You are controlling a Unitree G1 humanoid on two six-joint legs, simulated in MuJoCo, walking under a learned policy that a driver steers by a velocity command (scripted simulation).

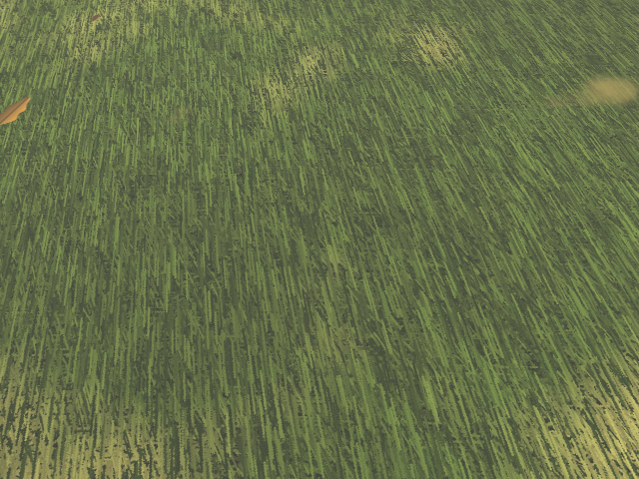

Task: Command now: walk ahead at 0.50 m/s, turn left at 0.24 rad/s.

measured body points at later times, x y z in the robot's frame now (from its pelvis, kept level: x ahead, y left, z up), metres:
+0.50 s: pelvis +0.26 +0.06 +0.01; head +0.28 +0.08 +0.46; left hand +0.30 +0.34 -0.14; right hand +0.41 -0.19 -0.09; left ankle +0.30 +0.16 -0.73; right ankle +0.18 -0.09 -0.64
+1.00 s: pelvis +0.51 -0.01 -0.01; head +0.56 -0.03 +0.44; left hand +0.76 +0.18 -0.11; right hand +0.50 -0.30 -0.13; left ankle +0.41 +0.16 -0.62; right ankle +0.56 -0.10 -0.73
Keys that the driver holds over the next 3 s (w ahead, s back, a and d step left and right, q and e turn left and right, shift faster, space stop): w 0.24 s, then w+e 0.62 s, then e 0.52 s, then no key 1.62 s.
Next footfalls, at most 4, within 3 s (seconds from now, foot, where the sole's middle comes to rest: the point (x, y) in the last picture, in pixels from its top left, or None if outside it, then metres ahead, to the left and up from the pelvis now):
0.36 left None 0.34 0.16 -0.77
0.90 right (371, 440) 0.60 -0.11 -0.77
1.36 left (314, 357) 0.81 -0.01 -0.77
1.72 right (396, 440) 0.59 -0.17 -0.77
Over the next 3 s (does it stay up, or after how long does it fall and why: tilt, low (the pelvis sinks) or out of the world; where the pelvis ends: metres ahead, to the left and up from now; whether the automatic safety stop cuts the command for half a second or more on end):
stays up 0.67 -0.07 0.01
